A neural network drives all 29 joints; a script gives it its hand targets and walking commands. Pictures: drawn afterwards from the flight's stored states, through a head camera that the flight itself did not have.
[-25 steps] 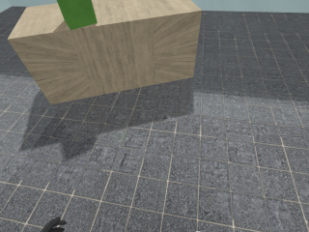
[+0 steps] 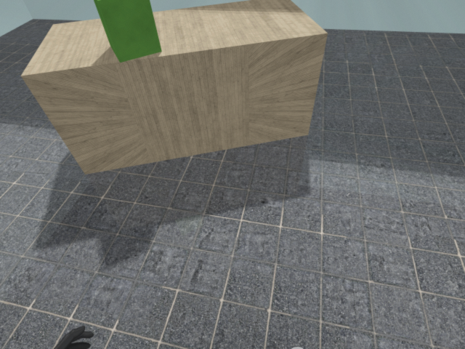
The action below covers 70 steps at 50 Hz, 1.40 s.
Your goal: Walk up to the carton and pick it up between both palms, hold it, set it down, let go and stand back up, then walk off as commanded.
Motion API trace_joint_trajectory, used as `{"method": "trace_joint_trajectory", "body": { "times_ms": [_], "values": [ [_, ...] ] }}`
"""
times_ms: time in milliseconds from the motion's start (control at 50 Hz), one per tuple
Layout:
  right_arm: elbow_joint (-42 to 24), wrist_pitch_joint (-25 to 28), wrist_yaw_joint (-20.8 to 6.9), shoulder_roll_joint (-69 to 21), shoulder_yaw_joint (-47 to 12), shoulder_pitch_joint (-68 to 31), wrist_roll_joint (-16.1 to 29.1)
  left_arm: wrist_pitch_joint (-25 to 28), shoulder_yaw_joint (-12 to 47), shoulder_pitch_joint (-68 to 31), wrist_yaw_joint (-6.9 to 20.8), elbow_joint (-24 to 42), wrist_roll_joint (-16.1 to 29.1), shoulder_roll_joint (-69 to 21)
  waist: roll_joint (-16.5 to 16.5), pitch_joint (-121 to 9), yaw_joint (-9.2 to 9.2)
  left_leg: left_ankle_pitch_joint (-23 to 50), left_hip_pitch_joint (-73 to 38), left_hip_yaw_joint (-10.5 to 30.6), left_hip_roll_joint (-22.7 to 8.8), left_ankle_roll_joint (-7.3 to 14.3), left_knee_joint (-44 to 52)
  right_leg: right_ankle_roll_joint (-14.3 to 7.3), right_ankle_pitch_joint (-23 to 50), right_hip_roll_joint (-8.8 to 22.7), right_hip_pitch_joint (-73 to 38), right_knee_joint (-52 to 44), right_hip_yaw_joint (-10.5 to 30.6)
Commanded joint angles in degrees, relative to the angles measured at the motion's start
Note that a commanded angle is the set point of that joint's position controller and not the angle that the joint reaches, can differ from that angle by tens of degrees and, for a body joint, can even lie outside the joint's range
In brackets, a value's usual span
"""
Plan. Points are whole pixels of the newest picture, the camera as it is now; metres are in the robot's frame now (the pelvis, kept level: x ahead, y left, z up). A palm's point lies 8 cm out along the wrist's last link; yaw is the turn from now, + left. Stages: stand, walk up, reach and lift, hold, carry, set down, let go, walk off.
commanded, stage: walk up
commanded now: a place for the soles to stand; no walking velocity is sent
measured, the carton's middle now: (127, 21) +1.46 +0.44 +0.02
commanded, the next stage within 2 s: none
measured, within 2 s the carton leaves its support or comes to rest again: neither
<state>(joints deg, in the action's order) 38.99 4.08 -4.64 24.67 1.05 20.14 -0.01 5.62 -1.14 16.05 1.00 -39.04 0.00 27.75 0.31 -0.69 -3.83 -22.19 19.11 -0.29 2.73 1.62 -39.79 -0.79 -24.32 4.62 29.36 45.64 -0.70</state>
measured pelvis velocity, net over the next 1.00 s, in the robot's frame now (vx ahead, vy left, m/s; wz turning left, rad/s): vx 0.23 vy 0.08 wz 0.07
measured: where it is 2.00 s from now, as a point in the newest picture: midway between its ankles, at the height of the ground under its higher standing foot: (211, 298)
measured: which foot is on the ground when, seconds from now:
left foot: down 0.00-0.04, up 0.06-0.30, down 0.32-0.68, up 0.70-0.94, down 0.96-1.00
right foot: up 0.00-0.00, down 0.02-0.34, up 0.36-0.64, down 0.66-0.96, up 0.98-1.00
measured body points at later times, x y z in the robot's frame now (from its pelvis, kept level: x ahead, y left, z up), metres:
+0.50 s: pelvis +0.13 +0.05 +0.00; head +0.14 +0.05 +0.45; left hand +0.24 +0.39 -0.07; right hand +0.23 -0.25 -0.09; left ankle +0.15 +0.15 -0.72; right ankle +0.14 -0.09 -0.67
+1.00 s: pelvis +0.23 +0.08 -0.01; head +0.23 +0.06 +0.44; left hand +0.32 +0.43 -0.07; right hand +0.35 -0.22 -0.11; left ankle +0.29 +0.19 -0.72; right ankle +0.25 -0.08 -0.71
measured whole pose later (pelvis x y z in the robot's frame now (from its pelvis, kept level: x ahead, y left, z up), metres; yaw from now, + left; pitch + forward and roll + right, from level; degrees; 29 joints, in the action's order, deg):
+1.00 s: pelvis +0.23 +0.08 -0.01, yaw +4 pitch -2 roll +0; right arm 39.0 3.8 -5.0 24.9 1.1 20.1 0.0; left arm 5.5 -1.1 16.7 0.8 -40.6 0.0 28.4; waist -2.1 1.3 0.4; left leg -17.9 23.6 -0.6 0.6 2.3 -43.4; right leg -1.0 -24.7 6.7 21.0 49.0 -2.8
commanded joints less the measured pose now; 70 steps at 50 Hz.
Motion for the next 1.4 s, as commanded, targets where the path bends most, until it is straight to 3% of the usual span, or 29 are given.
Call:
{"method": "trace_joint_trajectory", "body": {
  "times_ms": [0,40,60,80,180,240,280,300,320,340,360,460,580,640,680,700,780,840,900,940,980,1000,1080,1160,1220,1260,1280,1320,1380],
  "values": [
    [-2.5,0.6,1.2,13.0,6.2,0.3,-0.9,3.1,-5.6,5.4,-0.7,-0.8,-0.5,10.7,-6.1,-7.8,5.03,32.6,-0.8,9.5,-8.7,6.4,0.8,-3.9,15.4,-4.1,-22.1,-19.0,-3.8],
    [-5.9,1.8,0.8,7.8,4.1,-2.7,-0.3,3.8,-9.2,18.5,-1.9,-2.8,-1.4,22.1,13.0,-14.2,13.01,6.6,29.0,0.7,1.3,0.7,-26.7,-13.8,4.0,19.9,-47.8,-23.8,30.8],
    [-4.9,1.3,1.4,11.7,4.7,-4.9,-0.8,3.3,-8.7,14.7,-1.9,-2.3,-0.3,21.0,7.5,-9.2,11.54,-7.5,34.7,6.2,0.6,-0.1,-31.2,-16.4,0.7,23.6,-44.1,-25.7,35.0],
    [-4.3,1.1,1.5,13.3,5.1,-6.9,-1.1,2.7,-8.4,12.3,-1.7,-1.5,0.4,19.6,1.1,-3.4,10.15,-6.3,33.8,7.4,-2.8,-0.2,-32.1,-17.6,0.9,24.1,-35.0,-25.1,30.4],
    [-2.6,0.5,-1.0,12.3,5.9,-1.7,-1.2,2.1,-7.8,1.1,-1.0,0.2,-1.0,18.3,13.4,4.2,5.7,-3.3,20.7,0.6,-6.9,-1.0,-13.7,-14.2,-5.6,13.8,-17.8,-26.9,9.5],
    [-3.4,0.9,-1.4,11.5,6.3,-5.5,-1.1,1.8,-7.8,2.6,-0.8,-0.1,-1.5,19.1,13.7,4.9,7.11,-5.1,17.7,-0.7,-6.3,-0.5,-4.7,-14.9,-8.4,16.0,-17.3,-25.3,12.3],
    [0.1,2.1,-0.7,11.9,6.9,1.7,-1.7,0.8,-6.5,-2.2,-0.6,0.5,-1.1,17.5,9.6,-0.2,1.22,1.7,4.5,-3.9,-3.5,0.1,8.2,-12.1,0.8,13.2,-13.8,-13.5,5.5],
    [2.2,2.9,-0.1,14.0,8.0,9.8,-2.0,0.2,-4.9,-3.5,-0.4,1.9,-0.9,13.5,0.1,-4.5,-2.84,1.3,-12.3,-1.2,-1.6,-0.4,13.5,-8.0,1.8,8.0,-4.3,3.2,-1.6],
    [3.5,2.9,0.9,18.9,9.7,15.1,-3.1,0.5,-2.7,-3.5,0.0,2.1,-0.8,6.1,-17.5,-6.4,-5.74,-9.4,-23.4,19.3,-9.0,2.1,18.4,-3.9,-0.2,1.3,11.8,20.8,-5.8],
    [0.6,3.0,1.7,23.8,10.3,12.7,-2.3,0.5,-2.1,-8.0,-0.8,3.9,-0.2,7.2,-21.8,-0.3,-5.55,-10.8,-20.1,45.8,-19.3,6.7,29.1,-2.6,-8.8,-5.5,25.6,27.6,-2.6],
    [0.3,2.8,1.7,22.7,9.5,9.2,-0.4,0.7,-3.6,-8.6,-1.2,2.8,0.0,12.5,-9.3,2.4,-2.88,-7.3,-17.5,48.2,-20.7,9.7,28.1,-2.1,-7.1,-1.9,24.1,26.1,2.3],
    [1.2,1.8,2.4,17.0,7.8,9.7,-0.9,1.4,-3.8,-5.1,-0.4,1.2,0.4,11.7,-6.2,-4.9,-1.9,26.0,-21.9,23.6,-14.4,10.9,13.8,-1.5,-3.3,1.2,14.6,9.0,0.7],
    [-0.7,0.9,1.8,16.2,7.4,5.5,-1.4,1.8,-4.7,-4.6,-0.6,1.1,0.0,10.8,-11.7,-0.8,-1.06,26.8,-15.9,22.2,-15.1,12.0,15.3,-1.0,3.0,-1.8,8.9,-1.4,-3.2],
    [-3.8,0.5,1.1,10.7,5.4,-0.3,-0.5,3.0,-6.5,8.1,-1.1,-2.6,-1.1,11.7,-1.3,-10.8,6.23,30.8,1.0,7.8,-8.8,6.9,-3.4,-4.1,18.5,-4.5,-26.4,-17.6,-4.8],
    [-5.8,0.9,1.0,8.4,4.5,-4.0,-0.5,3.0,-9.2,16.5,-2.0,-3.5,-1.2,20.9,14.4,-11.1,11.29,-6.8,31.4,-1.6,1.9,0.8,-25.1,-14.8,-6.8,21.2,-43.6,-27.9,33.1],
    [-4.2,0.3,1.7,12.5,4.7,-5.8,-1.1,2.6,-8.5,14.5,-2.0,-2.7,-0.2,19.7,4.7,-6.4,10.6,-8.8,33.7,5.1,-1.7,0.2,-31.4,-17.3,-12.3,24.4,-39.1,-28.6,35.9],
    [-1.6,0.2,0.6,13.0,6.3,-1.3,-1.6,2.0,-6.5,2.9,-1.6,-2.0,-0.5,14.9,5.1,4.5,5.3,-0.6,25.8,4.5,-7.2,-1.0,-22.6,-13.7,-13.5,15.2,-19.4,-30.6,17.0],
    [-1.8,-0.5,-1.1,12.6,6.6,-2.6,-1.5,1.4,-7.3,1.3,-0.7,-1.5,-1.0,17.4,14.8,8.1,5.87,-3.3,19.2,-0.7,-5.7,-1.7,-12.6,-13.4,-19.8,14.8,-10.8,-32.6,12.0],
    [-1.6,0.5,-1.0,12.4,6.9,0.5,-1.5,0.8,-7.4,-1.1,-0.5,0.1,-1.4,18.7,11.8,2.0,3.56,-4.9,9.5,-1.6,-5.8,-0.1,0.9,-13.4,-12.4,14.6,-14.2,-22.8,8.7],
    [4.7,1.5,0.1,13.9,8.7,12.4,-2.5,-0.3,-4.7,-4.0,-0.4,0.3,-1.3,12.5,-4.7,-5.0,-4.03,-1.3,-14.2,-3.6,0.6,0.4,9.7,-8.3,-15.0,6.6,1.2,-2.1,-1.1],
    [1.6,1.9,1.6,24.3,9.7,12.5,-2.9,-0.1,-2.4,-9.2,-0.5,3.4,-0.1,7.2,-19.8,2.4,-6.13,-31.5,-14.4,47.1,-19.9,7.4,32.7,-2.6,-10.6,-6.1,27.2,25.1,-1.6],
    [0.0,1.8,1.9,23.6,9.5,6.3,-1.1,0.0,-4.2,-11.6,-0.8,2.3,0.0,13.7,-6.9,6.7,-3.24,-36.8,-8.6,52.9,-22.7,10.6,35.4,-2.8,-7.3,-0.8,24.2,23.3,3.5],
    [1.4,1.2,1.9,16.3,7.5,4.7,-1.7,0.9,-4.9,-0.9,-0.2,-2.2,-0.6,13.0,-10.0,0.9,-0.26,-4.3,-13.3,26.4,-14.4,11.9,20.9,-0.7,-2.6,1.3,13.6,9.4,0.7],
    [0.2,0.4,1.3,16.8,7.8,4.0,-1.7,2.1,-4.2,-3.6,-0.1,-0.7,-0.3,10.4,-9.6,-3.7,-0.71,11.2,-15.3,22.3,-15.1,14.8,15.6,-0.3,-3.7,-1.6,5.8,-5.0,-2.6],
    [-2.5,-0.5,1.0,13.7,6.2,-2.0,-1.3,2.6,-5.4,9.0,-1.0,-3.7,-0.3,11.6,-7.2,-6.7,6.09,13.4,4.2,9.2,-10.0,8.8,2.9,-2.4,10.0,-4.5,-23.2,-17.3,-4.6],
    [-5.5,0.3,0.7,8.0,4.2,-5.3,-1.6,2.7,-9.0,17.0,-2.2,-5.2,-1.3,21.9,14.5,-9.9,12.12,-1.2,34.0,-1.4,0.3,1.1,-21.8,-13.8,-15.9,19.7,-42.9,-28.4,31.9],
    [-3.4,-0.3,1.6,11.8,4.9,-5.8,-2.0,2.5,-8.8,11.3,-2.1,-4.0,-0.8,21.7,9.4,-4.6,10.54,-8.7,36.5,3.6,-3.0,0.1,-26.1,-15.7,-25.2,24.8,-36.4,-31.1,36.3],
    [-2.9,0.0,1.1,13.6,5.8,-5.9,-1.3,1.9,-7.9,7.2,-2.1,-3.0,0.2,18.8,4.3,4.2,7.76,-3.7,34.0,5.7,-8.0,-0.6,-25.0,-16.2,-19.2,21.5,-26.3,-30.1,27.1],
    [-1.7,0.2,-0.2,12.4,6.0,-3.0,-1.5,1.5,-7.4,4.8,-1.3,-3.6,-1.1,18.8,9.5,4.1,6.47,-3.2,22.7,2.3,-7.7,-1.1,-14.7,-14.3,-8.6,15.7,-19.7,-27.3,14.6]
  ]
}}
